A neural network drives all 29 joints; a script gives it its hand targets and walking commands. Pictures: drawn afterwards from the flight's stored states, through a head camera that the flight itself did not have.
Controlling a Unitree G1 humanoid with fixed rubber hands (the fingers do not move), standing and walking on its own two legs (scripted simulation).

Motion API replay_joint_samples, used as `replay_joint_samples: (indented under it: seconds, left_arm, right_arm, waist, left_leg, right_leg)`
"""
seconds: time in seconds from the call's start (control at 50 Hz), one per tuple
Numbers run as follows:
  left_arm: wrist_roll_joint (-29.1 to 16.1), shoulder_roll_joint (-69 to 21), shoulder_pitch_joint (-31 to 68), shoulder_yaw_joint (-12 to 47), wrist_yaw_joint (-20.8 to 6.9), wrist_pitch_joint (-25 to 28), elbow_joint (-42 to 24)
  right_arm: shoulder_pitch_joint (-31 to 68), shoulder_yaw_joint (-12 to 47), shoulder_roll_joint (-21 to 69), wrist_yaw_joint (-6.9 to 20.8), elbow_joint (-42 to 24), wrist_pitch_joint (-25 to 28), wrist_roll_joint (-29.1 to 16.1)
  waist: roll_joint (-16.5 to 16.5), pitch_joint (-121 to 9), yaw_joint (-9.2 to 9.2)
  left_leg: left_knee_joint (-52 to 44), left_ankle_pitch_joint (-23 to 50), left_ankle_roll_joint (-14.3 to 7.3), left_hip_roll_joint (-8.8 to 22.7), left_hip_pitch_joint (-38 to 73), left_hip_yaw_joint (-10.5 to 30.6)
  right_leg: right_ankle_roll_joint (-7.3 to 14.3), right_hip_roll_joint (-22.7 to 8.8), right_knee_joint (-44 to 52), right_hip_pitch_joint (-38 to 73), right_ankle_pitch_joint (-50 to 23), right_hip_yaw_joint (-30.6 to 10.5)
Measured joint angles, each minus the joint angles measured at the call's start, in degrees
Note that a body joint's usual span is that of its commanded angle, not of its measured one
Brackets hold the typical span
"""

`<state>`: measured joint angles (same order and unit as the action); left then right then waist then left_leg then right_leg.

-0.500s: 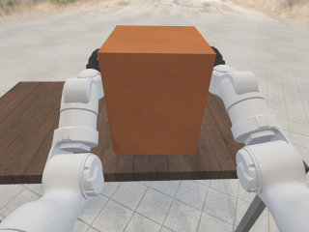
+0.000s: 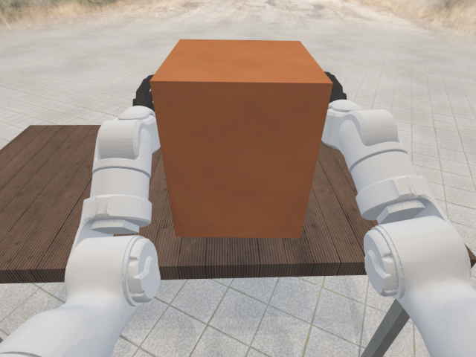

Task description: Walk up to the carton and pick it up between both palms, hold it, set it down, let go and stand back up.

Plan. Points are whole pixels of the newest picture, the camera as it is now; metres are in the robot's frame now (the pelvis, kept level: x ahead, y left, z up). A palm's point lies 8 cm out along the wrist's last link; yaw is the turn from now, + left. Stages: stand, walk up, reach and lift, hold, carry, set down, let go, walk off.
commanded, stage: hold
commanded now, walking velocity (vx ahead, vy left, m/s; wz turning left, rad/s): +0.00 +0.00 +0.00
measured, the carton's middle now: (239, 136) +0.39 +0.02 +0.25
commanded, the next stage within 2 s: set down in 0.40 s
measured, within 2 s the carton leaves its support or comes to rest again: neither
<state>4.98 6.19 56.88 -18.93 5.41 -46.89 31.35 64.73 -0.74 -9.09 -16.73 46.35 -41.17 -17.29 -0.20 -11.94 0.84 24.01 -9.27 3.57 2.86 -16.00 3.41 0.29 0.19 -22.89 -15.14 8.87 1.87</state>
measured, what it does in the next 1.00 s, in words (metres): stands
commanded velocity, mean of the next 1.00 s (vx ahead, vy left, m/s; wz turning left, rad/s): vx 0.00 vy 0.00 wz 0.00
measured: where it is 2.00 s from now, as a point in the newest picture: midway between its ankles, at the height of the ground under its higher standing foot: outside the picture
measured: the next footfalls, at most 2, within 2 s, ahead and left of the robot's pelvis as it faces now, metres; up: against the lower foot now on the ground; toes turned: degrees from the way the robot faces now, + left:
none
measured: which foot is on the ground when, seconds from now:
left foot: down 0.00-1.00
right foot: down 0.00-1.00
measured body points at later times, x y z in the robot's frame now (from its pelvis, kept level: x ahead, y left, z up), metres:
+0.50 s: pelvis +0.00 +0.00 +0.00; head -0.07 +0.00 +0.44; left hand +0.40 +0.17 +0.28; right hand +0.41 -0.12 +0.29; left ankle +0.04 +0.15 -0.74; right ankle +0.03 -0.12 -0.74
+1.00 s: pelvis +0.02 +0.00 +0.00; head +0.00 +0.00 +0.45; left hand +0.46 +0.17 +0.26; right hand +0.46 -0.12 +0.22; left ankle +0.04 +0.15 -0.74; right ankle +0.03 -0.12 -0.74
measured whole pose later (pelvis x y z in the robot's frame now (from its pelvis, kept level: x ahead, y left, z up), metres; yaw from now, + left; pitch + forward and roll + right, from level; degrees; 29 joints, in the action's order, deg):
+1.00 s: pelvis +0.02 +0.00 +0.00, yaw +0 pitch +0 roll +0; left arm 11.0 5.3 58.4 -22.0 3.0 -33.2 34.3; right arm 60.6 4.3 -8.0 -14.0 52.4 -19.3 -15.3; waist -0.2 -3.7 0.8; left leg 22.0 -9.9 3.5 2.8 -11.8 3.5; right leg 0.3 0.2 -21.2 -11.0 10.3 1.9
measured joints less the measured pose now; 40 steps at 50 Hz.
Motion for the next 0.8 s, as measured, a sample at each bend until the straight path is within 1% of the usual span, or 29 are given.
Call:
replay_joint_samples:
  seconds: [0.42,0.5,0.54,0.58,0.64,0.68,0.74,0.8]
  left_arm:
    - [0.0,0.0,0.0,0.0,0.0,0.0,0.0]
    - [0.0,0.0,0.0,0.0,0.0,0.7,0.0]
    - [0.1,0.0,0.0,0.0,0.0,1.9,0.0]
    - [0.9,-0.1,0.5,0.0,-0.2,3.7,0.8]
    - [3.9,-0.4,3.3,-2.1,-1.4,7.3,5.4]
    - [5.8,-0.4,4.9,-3.9,-2.2,9.4,8.0]
    - [7.3,-0.4,5.4,-5.1,-2.9,11.7,8.6]
    - [7.5,-0.4,5.4,-5.2,-3.1,13.4,8.6]
  right_arm:
    - [0.0,0.0,0.0,0.0,0.0,0.0,0.0]
    - [-0.1,-0.7,0.2,0.0,0.0,0.8,0.0]
    - [-0.1,-1.5,0.5,0.0,0.0,2.1,0.0]
    - [-0.1,-3.6,1.0,0.0,0.8,4.5,0.0]
    - [0.4,-7.8,2.3,0.3,4.3,9.1,0.5]
    - [0.4,-9.5,3.1,0.9,6.3,12.0,1.5]
    - [0.3,-9.8,3.8,1.6,8.1,15.9,2.0]
    - [-0.1,-8.6,3.7,2.0,8.2,18.2,2.0]
  waist:
    - [0.0,-0.1,0.00]
    - [0.0,0.0,0.00]
    - [0.0,0.1,0.00]
    - [0.0,0.4,0.00]
    - [0.0,1.4,0.01]
    - [0.0,2.4,0.00]
    - [0.0,4.4,0.00]
    - [0.0,6.3,0.00]
  left_leg:
    - [0.0,0.0,0.0,0.0,0.0,0.0]
    - [0.0,-0.1,0.0,0.0,0.3,0.0]
    - [0.0,-0.1,0.0,0.0,0.5,0.0]
    - [0.0,-0.2,0.0,0.0,0.8,0.0]
    - [0.0,-0.4,0.0,0.0,1.6,0.0]
    - [-0.2,-0.5,-0.1,0.0,2.1,0.0]
    - [-0.7,-0.5,-0.1,0.0,3.1,0.0]
    - [-1.2,-0.5,-0.1,0.0,3.8,0.0]
  right_leg:
    - [0.0,0.0,0.0,0.0,0.0,0.0]
    - [0.0,0.0,0.0,0.3,0.1,0.0]
    - [0.0,0.0,0.0,0.5,0.2,0.0]
    - [0.0,0.0,0.0,0.9,0.3,0.0]
    - [0.0,0.0,0.0,1.6,0.5,0.0]
    - [0.0,0.0,0.0,2.1,0.7,0.0]
    - [0.0,0.0,0.0,2.9,0.9,0.0]
    - [0.0,0.0,0.1,3.3,1.1,0.0]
